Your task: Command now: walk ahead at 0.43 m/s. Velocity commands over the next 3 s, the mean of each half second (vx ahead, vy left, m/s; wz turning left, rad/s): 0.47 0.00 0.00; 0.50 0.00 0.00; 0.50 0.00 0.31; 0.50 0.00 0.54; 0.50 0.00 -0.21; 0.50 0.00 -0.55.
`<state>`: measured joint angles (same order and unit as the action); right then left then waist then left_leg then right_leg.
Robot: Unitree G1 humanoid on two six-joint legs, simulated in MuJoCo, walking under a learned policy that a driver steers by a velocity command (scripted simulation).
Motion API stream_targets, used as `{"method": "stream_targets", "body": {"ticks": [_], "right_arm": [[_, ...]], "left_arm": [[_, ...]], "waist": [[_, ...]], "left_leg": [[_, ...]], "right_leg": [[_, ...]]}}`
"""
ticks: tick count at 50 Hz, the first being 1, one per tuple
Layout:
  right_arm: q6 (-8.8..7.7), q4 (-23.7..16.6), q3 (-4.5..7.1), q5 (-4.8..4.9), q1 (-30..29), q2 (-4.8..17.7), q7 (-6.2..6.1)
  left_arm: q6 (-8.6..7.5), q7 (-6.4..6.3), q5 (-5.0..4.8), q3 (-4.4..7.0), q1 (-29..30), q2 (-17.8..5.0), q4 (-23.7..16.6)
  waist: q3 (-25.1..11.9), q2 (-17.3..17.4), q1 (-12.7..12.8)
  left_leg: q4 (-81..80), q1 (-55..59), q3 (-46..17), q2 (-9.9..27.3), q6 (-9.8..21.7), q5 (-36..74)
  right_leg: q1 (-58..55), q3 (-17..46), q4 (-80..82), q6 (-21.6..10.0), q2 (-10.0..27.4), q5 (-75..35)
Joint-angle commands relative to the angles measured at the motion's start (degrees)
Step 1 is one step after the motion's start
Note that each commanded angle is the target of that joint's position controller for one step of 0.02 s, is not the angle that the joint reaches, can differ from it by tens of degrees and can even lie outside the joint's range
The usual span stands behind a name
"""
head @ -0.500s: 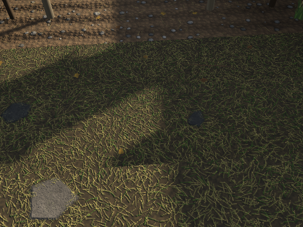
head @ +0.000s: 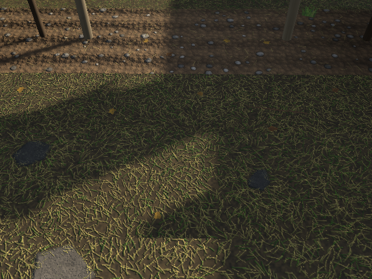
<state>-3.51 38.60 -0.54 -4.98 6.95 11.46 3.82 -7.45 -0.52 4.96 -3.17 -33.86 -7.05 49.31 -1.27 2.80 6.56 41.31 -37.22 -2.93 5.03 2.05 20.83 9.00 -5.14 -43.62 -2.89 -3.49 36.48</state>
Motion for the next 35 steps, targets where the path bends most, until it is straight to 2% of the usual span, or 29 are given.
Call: {"method": "stream_targets", "body": {"ticks": [1, 3, 5, 6, 7, 8, 9, 10, 11, 12, 13, 14, 15, 16, 17, 18, 19, 20, 24, 26, 27, 28, 29, 30, 31, 32, 33, 34, 35], "right_arm": [[1.54, -2.83, 0.46, -0.38, -3.57, 4.16, 0.35], [2.33, -3.23, 0.26, -1.54, -7.76, 5.28, -0.42], [2.09, -1.3, -0.12, -1.1, -8.69, 5.12, -1.07], [1.56, 0.12, 0.24, -0.57, -6.52, 5.62, -1.34], [0.66, 3.89, 1.64, 0.22, 2.98, 8.35, -1.61], [-0.09, 7.68, 3.37, 0.16, 18.32, 11.25, -1.76], [0.66, 11.27, 4.41, -0.46, 33.77, 13.0, -0.94], [0.93, 13.31, 4.93, -0.77, 39.86, 12.88, -0.52], [0.66, 14.59, 6.06, 0.56, 37.54, 15.57, -0.99], [0.43, 12.99, 5.9, 0.45, 29.59, 15.0, -1.0], [-0.92, 10.4, 2.83, 0.18, 19.72, 6.59, -1.18], [-1.23, 9.64, 1.03, -0.42, 16.7, 2.7, -0.94], [-1.82, 9.43, -0.26, 0.18, 13.7, -0.52, -1.0], [-2.46, 9.82, -0.03, 1.6, 13.25, 1.09, -1.37], [-3.25, 10.2, 0.08, 2.09, 12.14, 2.11, -1.65], [-3.66, 10.56, 0.79, 2.23, 11.01, 4.55, -1.34], [-3.83, 11.13, 1.57, 1.85, 11.46, 7.1, -0.87], [-3.85, 12.2, 1.97, 1.32, 12.9, 8.24, -0.2], [-3.01, 15.45, 1.92, 0.17, 18.33, 7.67, 0.41], [-2.43, 16.97, 2.06, 0.28, 21.4, 7.8, -0.05], [-1.95, 17.09, 2.01, -0.34, 22.13, 7.83, -0.22], [-1.8, 16.81, 2.47, -0.25, 21.02, 9.06, -0.31], [-1.97, 16.27, 2.91, -0.19, 20.24, 9.97, -0.36], [-2.36, 15.56, 2.81, -0.74, 19.66, 9.0, -0.03], [-3.0, 16.24, 0.09, -2.59, 31.08, 0.6, 1.12], [-2.91, 15.73, 1.16, 0.19, 22.78, 4.28, 2.38], [-3.01, 13.31, 1.95, 1.82, 13.86, 5.83, 1.25], [-3.18, 13.05, 2.19, 1.81, 10.83, 6.92, -0.79], [-2.98, 12.6, 1.42, 0.11, 12.17, 5.21, -2.1]], "left_arm": [[-1.04, 2.48, -0.95, 1.87, 0.16, -10.69, -0.31], [-0.58, 1.9, -2.7, 1.67, -3.24, -10.47, 2.81], [1.36, 1.18, -2.11, 1.73, -7.11, -10.43, 6.29], [2.05, 1.44, -1.4, 1.78, -7.52, -10.34, 7.47], [2.75, 2.59, -0.36, 2.1, -4.31, -11.94, 7.07], [3.32, 4.74, 2.74, 1.53, -3.2, -11.48, 7.67], [3.59, 6.56, 1.96, 0.26, -12.91, -2.99, 9.86], [3.28, 7.45, 0.23, 0.69, -5.35, -6.69, 5.24], [1.81, 7.52, -1.35, 1.37, 8.56, -7.74, -0.66], [0.4, 6.75, -2.19, 1.84, 14.53, -9.87, -2.81], [-0.65, 4.27, -1.02, 2.29, 16.88, -10.96, -3.37], [-0.36, 3.17, -0.22, 2.44, 15.89, -10.59, -2.51], [0.73, 3.06, 0.37, 2.39, 17.33, -9.4, -1.88], [2.16, 3.3, 0.84, 1.98, 17.86, -7.1, -2.19], [3.15, 3.72, 0.35, 1.36, 17.75, -5.84, -2.78], [3.73, 4.05, -0.07, 0.91, 17.51, -5.43, -3.27], [4.23, 4.44, -0.28, 0.27, 19.39, -4.83, -3.81], [4.51, 4.65, -0.59, 0.0, 21.31, -5.0, -4.57], [3.97, 4.34, -1.17, 1.87, 31.13, -11.01, -6.91], [3.63, 3.91, -1.3, 2.54, 34.74, -12.15, -7.37], [3.41, 3.77, -1.1, 2.78, 36.48, -11.96, -7.87], [3.22, 3.67, -1.57, 3.68, 35.29, -13.31, -7.51], [2.6, 3.42, -2.32, 4.85, 30.77, -15.35, -6.25], [1.99, 3.07, -3.16, 6.29, 18.78, -18.64, -2.96], [2.24, 3.21, -3.25, 6.29, 4.34, -19.6, -0.75], [2.07, 3.11, -1.45, 6.33, -6.81, -17.08, 3.38], [0.73, 2.49, -0.68, 6.68, -0.81, -16.94, 3.67], [0.32, 2.08, -1.72, 6.28, 9.66, -14.62, 1.47], [0.41, 1.59, -2.45, 4.89, 13.69, -10.93, 1.1]], "waist": [[10.48, -3.76, -3.86], [12.39, -2.1, -1.22], [12.68, -1.19, 1.18], [11.47, -0.4, 0.22], [7.83, 2.49, -4.67], [2.72, 2.47, -11.31], [-16.12, 12.6, -12.38], [-19.45, 9.59, -17.92], [-8.64, 7.14, -19.86], [0.88, 1.93, -17.52], [3.02, -6.39, -13.0], [4.38, -2.87, -8.86], [7.32, -3.27, -6.52], [6.97, -0.47, -5.2], [5.76, 0.02, -4.05], [5.3, -1.12, -3.57], [5.14, -1.11, -4.02], [4.98, -1.54, -4.68], [5.66, -1.17, -7.35], [6.46, -0.64, -8.72], [5.61, -0.01, -9.07], [5.01, 0.3, -7.28], [2.68, -0.05, -5.06], [-4.88, -4.65, -1.22], [-23.39, -17.32, -0.44], [-18.82, -13.67, 5.74], [-3.67, -9.4, 4.21], [2.75, -6.01, 0.35], [-0.88, -4.89, -3.05]], "left_leg": [[-5.47, 18.27, 2.74, -1.4, -0.99, 1.68], [-17.05, 7.85, -0.72, 1.32, -0.02, -3.97], [-25.63, 6.59, -0.17, 2.2, 0.27, -3.89], [-27.26, 12.39, 2.27, 1.35, 0.62, -3.32], [-29.2, 25.63, 5.13, 0.17, 1.82, 0.23], [-22.43, 48.26, 5.59, 1.08, 4.4, 5.5], [-2.73, 79.26, -3.17, 9.86, 16.98, 25.07], [-2.67, 85.4, -13.32, 14.86, 20.94, 22.62], [-12.67, 79.17, -21.8, 16.15, 19.96, -12.23], [-20.84, 65.12, -24.09, 17.35, 18.52, -33.4], [-25.78, 51.08, -19.66, 16.77, 16.37, -30.48], [-28.36, 38.15, -18.76, 16.15, 18.37, -25.24], [-34.3, 27.05, -14.51, 14.28, 18.4, -22.02], [-35.44, 23.2, -11.37, 11.57, 17.68, -23.99], [-35.78, 19.63, -9.37, 9.75, 16.84, -22.42], [-35.35, 16.64, -6.4, 8.41, 15.8, -18.56], [-35.17, 15.17, -5.45, 8.2, 15.21, -14.09], [-34.37, 16.44, -4.9, 8.3, 14.72, -12.5], [-30.16, 28.47, -2.42, 7.18, 12.19, -10.74], [-28.63, 35.02, -2.3, 8.41, 10.85, -11.18], [-27.1, 34.41, -1.17, 7.95, 9.81, -9.65], [-24.23, 33.37, 0.26, 7.2, 8.62, -3.4], [-18.12, 29.52, 2.83, 4.89, 6.54, 4.41], [-3.44, 20.47, 6.19, 0.56, 2.92, -0.53], [18.02, 1.78, 6.47, -7.77, -1.99, -34.3], [34.72, -10.07, 1.31, -11.25, -0.06, -57.0], [37.37, -14.91, -3.19, -6.93, 3.04, -51.59], [35.79, -10.63, -2.72, -2.85, 3.38, -45.14], [32.58, -3.7, -3.66, -0.14, 3.71, -41.13]], "right_leg": [[24.41, 13.15, 12.85, -10.05, 11.66, -4.77], [7.53, 18.24, 8.73, -9.81, 14.17, -5.78], [-3.5, 19.5, 3.29, -8.97, 13.18, -9.8], [-3.41, 18.31, -0.95, -8.65, 11.8, -15.25], [0.16, 15.03, -10.35, -7.42, 9.63, -21.78], [13.74, 9.99, -24.32, -4.29, 6.51, -27.08], [28.91, 5.71, -48.0, 1.33, -0.68, -3.22], [38.97, 8.59, -62.51, 2.8, -3.22, 7.44], [55.89, 7.92, -63.74, 2.19, -1.41, 2.99], [61.78, 9.24, -61.15, 0.47, 3.92, -5.61], [53.96, 13.41, -41.05, -1.2, 8.48, -21.95], [42.63, 13.61, -34.3, -1.66, 11.27, -25.96], [35.84, 12.6, -22.71, -2.72, 13.15, -29.29], [31.89, 10.72, -15.66, -2.46, 13.7, -27.77], [27.27, 8.73, -9.1, -1.96, 12.72, -27.71], [22.15, 7.51, -1.91, -1.5, 11.83, -29.25], [18.91, 6.53, 1.78, -1.1, 10.55, -32.28], [18.41, 7.47, 3.94, -1.13, 9.99, -36.88], [22.98, 7.74, 10.12, -1.85, 7.11, -44.82], [24.03, 6.74, 11.9, -1.87, 6.35, -41.12], [19.64, 4.44, 9.91, -2.19, 4.82, -38.18], [14.15, 2.37, 10.21, -3.01, 3.34, -36.75], [3.47, 0.82, 9.25, -4.57, 1.77, -37.97], [-15.41, 5.01, 6.47, -8.51, 4.28, -44.73], [-46.1, 30.07, 12.46, -22.99, 19.99, -40.33], [-44.47, 44.67, 23.74, -21.2, 22.18, -20.98], [-28.44, 38.92, 27.52, -15.2, 20.51, -9.42], [-13.55, 33.35, 29.01, -14.26, 19.82, -12.63], [-7.13, 30.16, 30.1, -14.92, 19.24, -19.24]]}}
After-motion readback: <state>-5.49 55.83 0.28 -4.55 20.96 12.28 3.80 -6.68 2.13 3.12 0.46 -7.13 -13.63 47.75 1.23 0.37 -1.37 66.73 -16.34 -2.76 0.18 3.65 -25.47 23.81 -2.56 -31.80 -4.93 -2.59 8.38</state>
